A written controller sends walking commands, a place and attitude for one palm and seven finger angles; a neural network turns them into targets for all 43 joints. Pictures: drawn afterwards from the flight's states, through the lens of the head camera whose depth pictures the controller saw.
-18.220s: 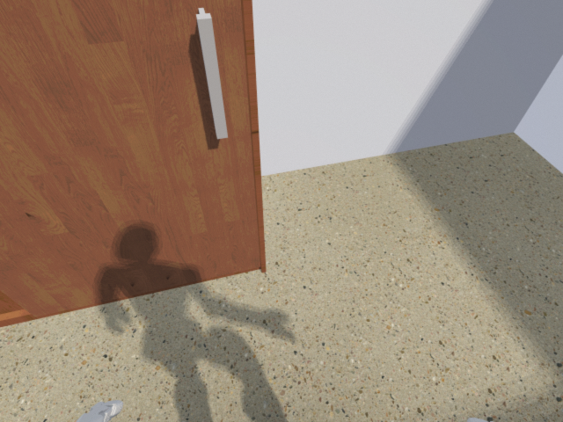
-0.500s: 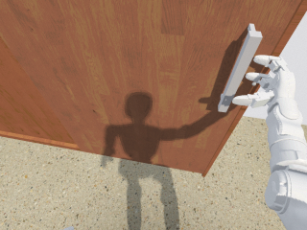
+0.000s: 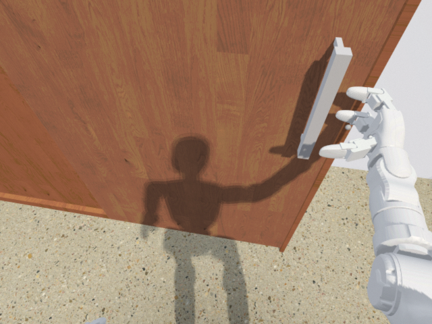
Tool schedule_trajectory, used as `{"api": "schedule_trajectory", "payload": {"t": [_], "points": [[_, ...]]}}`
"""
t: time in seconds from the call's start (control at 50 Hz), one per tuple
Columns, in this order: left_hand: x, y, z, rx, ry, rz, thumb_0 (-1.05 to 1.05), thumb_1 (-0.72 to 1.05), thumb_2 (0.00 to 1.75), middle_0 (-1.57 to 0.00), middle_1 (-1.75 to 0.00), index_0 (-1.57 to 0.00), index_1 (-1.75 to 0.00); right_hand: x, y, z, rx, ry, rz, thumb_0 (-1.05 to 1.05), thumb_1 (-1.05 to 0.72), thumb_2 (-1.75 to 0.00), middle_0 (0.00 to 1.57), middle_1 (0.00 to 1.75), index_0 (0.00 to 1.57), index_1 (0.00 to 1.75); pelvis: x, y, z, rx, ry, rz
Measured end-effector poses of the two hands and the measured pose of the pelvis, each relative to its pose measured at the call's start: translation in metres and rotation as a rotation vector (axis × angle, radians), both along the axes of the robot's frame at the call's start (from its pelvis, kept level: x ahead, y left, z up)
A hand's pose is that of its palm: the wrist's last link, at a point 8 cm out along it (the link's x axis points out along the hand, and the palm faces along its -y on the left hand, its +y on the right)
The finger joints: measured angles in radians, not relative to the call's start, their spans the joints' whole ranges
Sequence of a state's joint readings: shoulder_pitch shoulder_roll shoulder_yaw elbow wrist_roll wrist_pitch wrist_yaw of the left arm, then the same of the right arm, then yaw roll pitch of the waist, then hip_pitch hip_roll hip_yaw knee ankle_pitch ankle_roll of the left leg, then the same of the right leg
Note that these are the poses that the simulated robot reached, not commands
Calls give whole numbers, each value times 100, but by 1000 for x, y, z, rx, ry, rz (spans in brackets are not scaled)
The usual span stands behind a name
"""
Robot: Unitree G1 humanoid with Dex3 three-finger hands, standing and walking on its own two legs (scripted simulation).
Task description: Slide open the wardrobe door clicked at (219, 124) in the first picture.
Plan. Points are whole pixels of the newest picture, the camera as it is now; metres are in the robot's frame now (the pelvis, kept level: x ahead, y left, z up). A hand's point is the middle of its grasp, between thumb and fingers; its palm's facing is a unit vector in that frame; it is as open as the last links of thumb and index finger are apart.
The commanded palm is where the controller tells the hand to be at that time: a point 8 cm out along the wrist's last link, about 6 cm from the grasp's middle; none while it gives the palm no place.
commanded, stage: slide the fingers in behind the handle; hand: right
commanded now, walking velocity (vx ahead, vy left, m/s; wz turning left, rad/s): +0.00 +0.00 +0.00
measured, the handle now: (318, 105) +0.53 -0.13 +0.13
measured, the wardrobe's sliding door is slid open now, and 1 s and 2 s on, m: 0.00 0.00 0.00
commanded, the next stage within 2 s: grip the handle and tug to test in 1.42 s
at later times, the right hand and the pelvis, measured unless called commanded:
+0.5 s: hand (319, 120) +0.47 -0.12 +0.14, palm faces +0.06 +1.00 +0.01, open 14.0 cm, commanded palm +0.44 -0.18 +0.14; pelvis +0.00 +0.01 +0.00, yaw +0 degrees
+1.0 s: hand (316, 122) +0.47 -0.12 +0.14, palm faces +0.08 +1.00 +0.01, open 14.0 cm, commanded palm +0.44 -0.17 +0.14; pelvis +0.00 +0.02 +0.00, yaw +0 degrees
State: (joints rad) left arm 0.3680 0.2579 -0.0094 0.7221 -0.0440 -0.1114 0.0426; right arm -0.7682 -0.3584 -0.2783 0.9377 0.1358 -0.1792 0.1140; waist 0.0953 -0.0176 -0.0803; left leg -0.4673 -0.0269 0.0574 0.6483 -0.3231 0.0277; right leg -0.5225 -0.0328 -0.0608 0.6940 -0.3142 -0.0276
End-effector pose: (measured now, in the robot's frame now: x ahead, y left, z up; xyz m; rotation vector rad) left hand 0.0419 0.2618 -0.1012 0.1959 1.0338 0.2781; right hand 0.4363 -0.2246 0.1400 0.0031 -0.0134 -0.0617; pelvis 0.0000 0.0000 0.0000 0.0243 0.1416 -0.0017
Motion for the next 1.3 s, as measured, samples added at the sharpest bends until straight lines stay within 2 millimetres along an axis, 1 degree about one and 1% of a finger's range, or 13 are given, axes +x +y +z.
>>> {"api": "schedule_trajectory", "payload": {"t": [0.14,0.24,0.34,0.5,0.6,0.7,0.78,0.86,1.0,1.08,1.16,1.3], "points": [[10,-5,0,-9,-29,-21,1,90,89,-20,-30,-20,-30,-2,13,-3,18,46,6,-1,50,-30,30,120,30,120,-3,-1,0,-1,-14,-9],[14,-7,-1,-14,-45,-39,1,90,89,-20,-30,-20,-30,0,24,-1,3,31,2,-1,50,-30,30,120,30,120,-7,0,0,-3,-11,-11],[9,-6,-3,-20,-32,-39,1,90,89,-20,-30,-20,-30,7,33,0,-1,30,1,-1,50,-30,30,120,30,120,-8,3,-1,-7,-3,-9],[-8,2,-8,-32,7,-12,1,90,89,-20,-30,-20,-30,11,49,0,7,32,3,-1,50,-30,30,120,30,120,-5,8,-1,-13,1,1],[-15,9,-6,-26,23,6,1,90,89,-20,-30,-20,-30,12,47,-5,12,53,-26,-1,50,-30,30,120,30,120,-4,14,0,-16,-1,7],[-17,16,-7,-20,36,7,1,90,89,-20,-30,-20,-30,12,45,-3,-22,28,-30,-1,49,-30,30,120,30,120,-4,17,0,-15,1,3],[-15,20,-7,-19,42,7,1,90,89,-20,-30,-20,-30,10,47,-1,-5,25,-14,-1,49,-30,30,120,30,120,-3,19,1,-15,1,1],[-6,21,-5,-17,23,2,1,90,89,-20,-30,-20,-30,8,53,-1,5,38,0,-1,50,-30,30,120,30,120,-2,20,2,-16,-2,-2],[11,18,-2,-21,-27,-18,1,90,89,-20,-30,-20,-30,7,56,-2,6,40,-13,-1,50,-30,28,119,30,120,-1,20,2,-16,-9,-3],[16,14,-1,-25,-36,-26,1,90,89,-20,-30,-20,-30,7,53,-3,9,41,-19,-1,50,-30,29,119,30,120,-2,19,2,-17,-9,-2],[17,11,-2,-27,-33,-30,1,90,89,-20,-30,-20,-30,8,49,-4,1,41,-18,-1,50,-30,29,119,30,120,-2,17,2,-15,-7,-3],[11,5,-4,-30,-12,-27,1,90,89,-20,-30,-20,-30,7,45,-2,11,28,-7,-1,50,-30,30,120,30,120,-1,12,2,-13,-5,-4]]}}
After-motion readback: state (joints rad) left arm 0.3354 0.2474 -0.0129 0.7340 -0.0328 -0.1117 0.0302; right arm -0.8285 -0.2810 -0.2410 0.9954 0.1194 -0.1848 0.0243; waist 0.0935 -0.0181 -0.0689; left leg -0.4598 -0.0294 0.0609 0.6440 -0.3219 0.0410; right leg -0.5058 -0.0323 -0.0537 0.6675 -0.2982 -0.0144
